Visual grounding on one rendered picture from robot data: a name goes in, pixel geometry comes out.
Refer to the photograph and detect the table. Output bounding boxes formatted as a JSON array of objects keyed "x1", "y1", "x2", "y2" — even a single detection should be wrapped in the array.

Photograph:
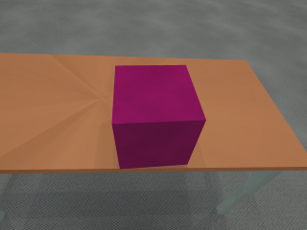
[{"x1": 0, "y1": 53, "x2": 307, "y2": 221}]

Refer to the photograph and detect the carton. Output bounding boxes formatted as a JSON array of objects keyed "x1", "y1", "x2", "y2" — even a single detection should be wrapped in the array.
[{"x1": 111, "y1": 65, "x2": 206, "y2": 170}]

